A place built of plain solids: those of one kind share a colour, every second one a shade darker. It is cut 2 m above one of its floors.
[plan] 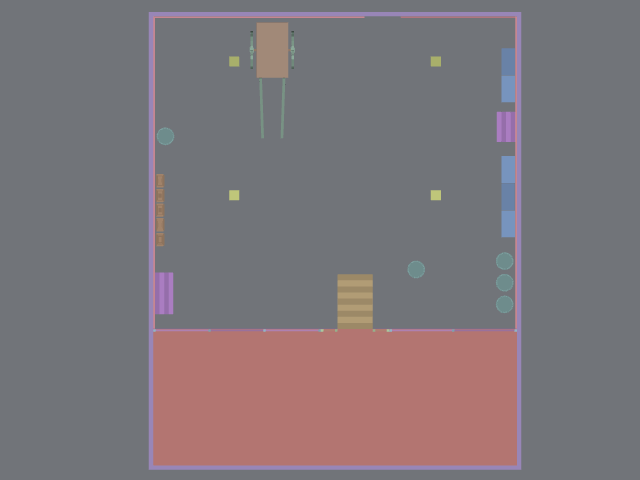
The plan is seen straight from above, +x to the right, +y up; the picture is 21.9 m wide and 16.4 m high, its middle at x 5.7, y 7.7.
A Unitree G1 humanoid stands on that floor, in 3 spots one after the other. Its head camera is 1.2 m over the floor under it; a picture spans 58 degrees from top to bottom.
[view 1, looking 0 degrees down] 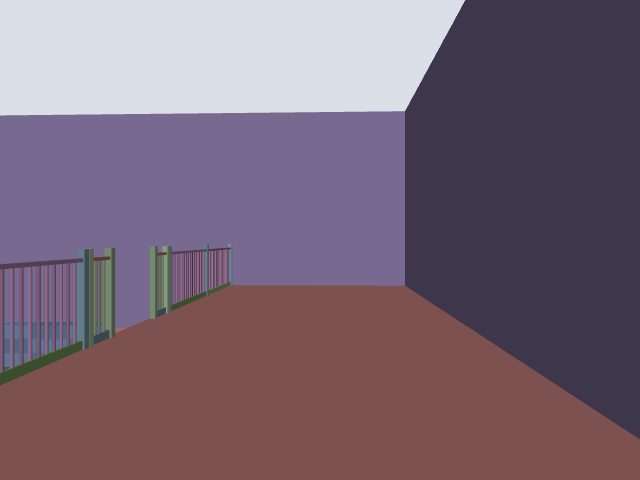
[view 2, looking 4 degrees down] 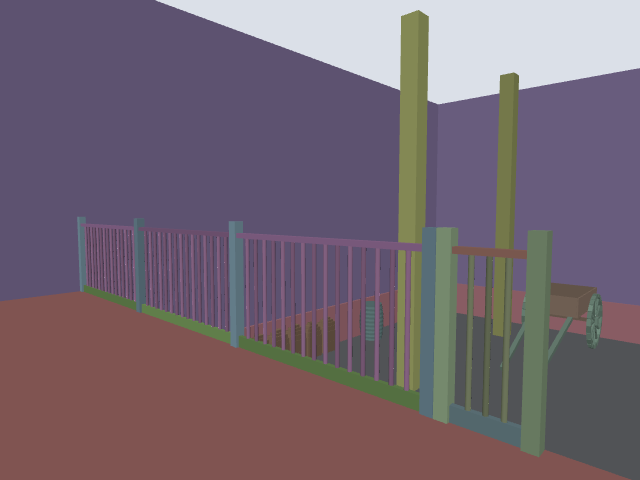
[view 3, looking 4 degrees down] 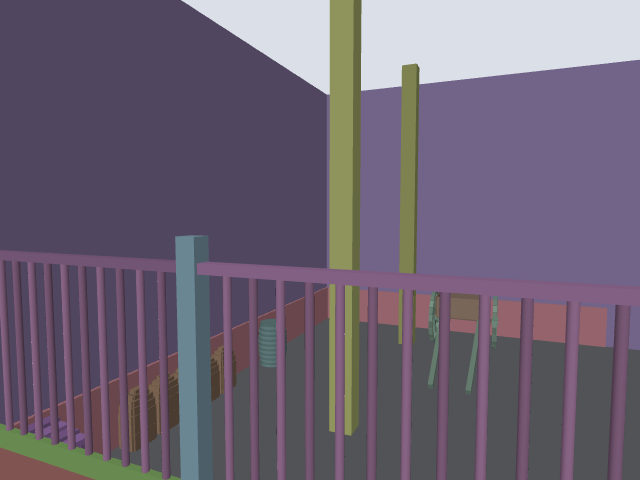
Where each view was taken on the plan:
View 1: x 1.00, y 1.83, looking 2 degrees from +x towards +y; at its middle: wall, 11.44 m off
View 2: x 6.90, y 2.36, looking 133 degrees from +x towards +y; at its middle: guard_rail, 3.04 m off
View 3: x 4.90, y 3.28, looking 113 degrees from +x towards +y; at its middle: wall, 12.57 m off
